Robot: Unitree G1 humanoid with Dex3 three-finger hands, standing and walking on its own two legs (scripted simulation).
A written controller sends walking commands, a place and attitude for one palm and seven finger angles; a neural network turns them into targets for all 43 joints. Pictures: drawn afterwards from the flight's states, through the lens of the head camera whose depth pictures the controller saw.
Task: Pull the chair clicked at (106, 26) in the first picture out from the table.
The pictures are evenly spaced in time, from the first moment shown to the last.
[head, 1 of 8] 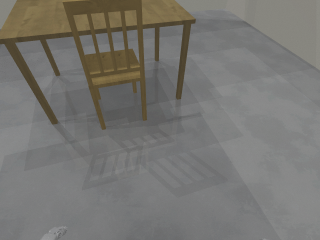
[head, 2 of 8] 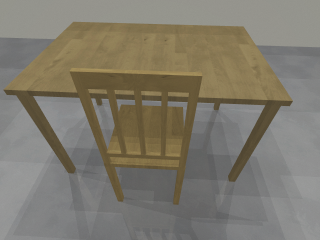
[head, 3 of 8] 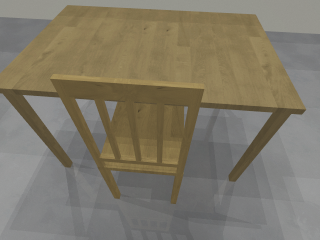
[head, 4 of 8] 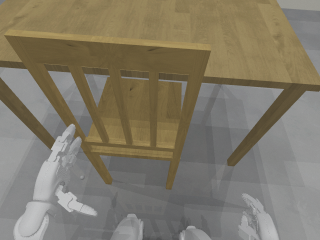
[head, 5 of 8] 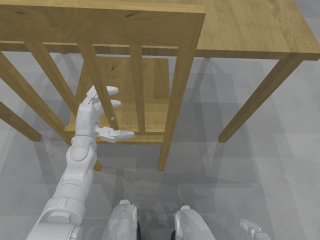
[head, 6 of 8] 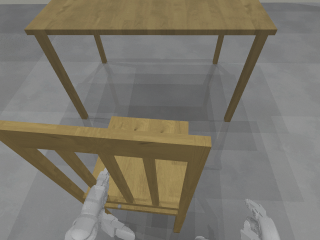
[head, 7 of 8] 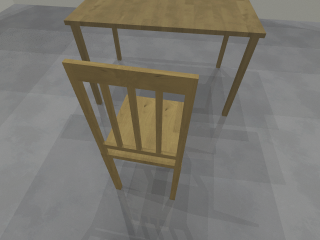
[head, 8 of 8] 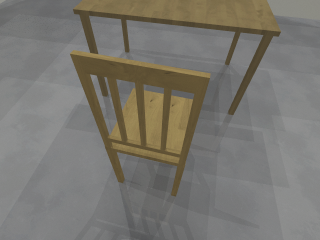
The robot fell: no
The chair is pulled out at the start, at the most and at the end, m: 0.00 0.57 0.57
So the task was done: yes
